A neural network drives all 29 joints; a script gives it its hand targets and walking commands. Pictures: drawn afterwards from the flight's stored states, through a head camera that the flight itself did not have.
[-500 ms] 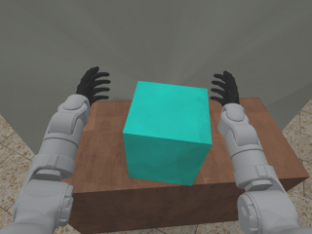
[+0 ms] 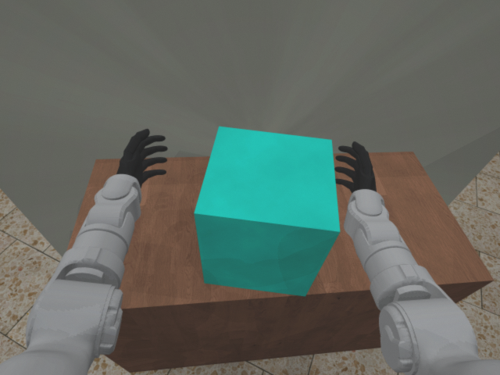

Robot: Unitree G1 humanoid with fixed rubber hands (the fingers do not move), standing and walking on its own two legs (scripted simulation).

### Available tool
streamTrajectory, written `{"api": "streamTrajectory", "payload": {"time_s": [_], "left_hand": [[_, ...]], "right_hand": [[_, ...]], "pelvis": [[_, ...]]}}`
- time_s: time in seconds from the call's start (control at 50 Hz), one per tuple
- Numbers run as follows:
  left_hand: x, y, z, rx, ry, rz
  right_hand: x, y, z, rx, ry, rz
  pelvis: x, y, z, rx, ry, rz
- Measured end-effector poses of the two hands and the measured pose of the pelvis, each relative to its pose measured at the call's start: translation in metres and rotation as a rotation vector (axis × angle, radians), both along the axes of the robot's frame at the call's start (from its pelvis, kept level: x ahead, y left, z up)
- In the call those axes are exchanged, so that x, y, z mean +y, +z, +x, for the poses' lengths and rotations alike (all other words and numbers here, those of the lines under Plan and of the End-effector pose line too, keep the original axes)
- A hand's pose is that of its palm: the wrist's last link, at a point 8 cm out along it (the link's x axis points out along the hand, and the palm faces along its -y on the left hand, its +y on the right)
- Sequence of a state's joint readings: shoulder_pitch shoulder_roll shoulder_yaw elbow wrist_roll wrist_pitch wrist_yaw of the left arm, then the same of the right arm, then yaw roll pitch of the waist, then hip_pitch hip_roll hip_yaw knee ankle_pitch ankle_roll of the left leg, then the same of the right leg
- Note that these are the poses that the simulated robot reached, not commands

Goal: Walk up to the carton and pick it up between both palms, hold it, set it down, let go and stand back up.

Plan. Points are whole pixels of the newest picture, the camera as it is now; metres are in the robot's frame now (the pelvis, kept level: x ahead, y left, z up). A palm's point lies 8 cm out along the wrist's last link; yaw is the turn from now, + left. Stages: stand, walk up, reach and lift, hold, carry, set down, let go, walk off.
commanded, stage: reach and lift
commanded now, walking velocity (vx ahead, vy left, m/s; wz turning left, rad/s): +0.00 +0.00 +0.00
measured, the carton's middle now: (264, 215) +0.40 -0.04 -0.01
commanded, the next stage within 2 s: none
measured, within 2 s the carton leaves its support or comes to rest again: neither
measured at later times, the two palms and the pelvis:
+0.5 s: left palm (161, 191) +0.44 +0.15 +0.02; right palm (351, 204) +0.39 -0.20 +0.03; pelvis +0.01 +0.00 +0.00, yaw +0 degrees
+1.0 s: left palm (182, 191) +0.44 +0.11 +0.02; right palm (347, 204) +0.39 -0.19 +0.03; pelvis +0.01 +0.00 +0.00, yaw -1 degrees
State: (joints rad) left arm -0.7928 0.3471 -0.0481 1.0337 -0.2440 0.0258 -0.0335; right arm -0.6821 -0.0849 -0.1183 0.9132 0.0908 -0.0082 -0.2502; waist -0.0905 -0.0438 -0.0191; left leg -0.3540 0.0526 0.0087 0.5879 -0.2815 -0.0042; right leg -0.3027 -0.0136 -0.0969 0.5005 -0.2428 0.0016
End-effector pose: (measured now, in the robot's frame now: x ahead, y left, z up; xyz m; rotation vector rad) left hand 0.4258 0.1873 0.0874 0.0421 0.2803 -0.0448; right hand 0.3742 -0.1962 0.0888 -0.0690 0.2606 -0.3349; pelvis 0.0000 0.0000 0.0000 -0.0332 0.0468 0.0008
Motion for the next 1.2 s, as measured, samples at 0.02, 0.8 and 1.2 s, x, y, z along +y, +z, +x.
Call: {"api": "streamTrajectory", "payload": {"time_s": [0.02,0.8,1.2], "left_hand": [[-0.001,-0.004,0.000,0.003,-0.001,-0.002],[-0.071,-0.063,0.014,-0.020,-0.189,0.076],[-0.077,-0.066,0.010,-0.056,-0.148,0.063]], "right_hand": [[0.000,-0.003,0.001,-0.001,0.001,-0.001],[0.003,-0.058,0.014,-0.041,0.000,0.028],[0.005,-0.059,0.010,-0.098,-0.019,0.060]], "pelvis": [[0.000,0.000,0.000,0.012,0.000,0.000],[0.000,-0.004,0.013,0.233,-0.009,-0.001],[0.000,-0.004,0.012,0.231,-0.009,0.000]]}}
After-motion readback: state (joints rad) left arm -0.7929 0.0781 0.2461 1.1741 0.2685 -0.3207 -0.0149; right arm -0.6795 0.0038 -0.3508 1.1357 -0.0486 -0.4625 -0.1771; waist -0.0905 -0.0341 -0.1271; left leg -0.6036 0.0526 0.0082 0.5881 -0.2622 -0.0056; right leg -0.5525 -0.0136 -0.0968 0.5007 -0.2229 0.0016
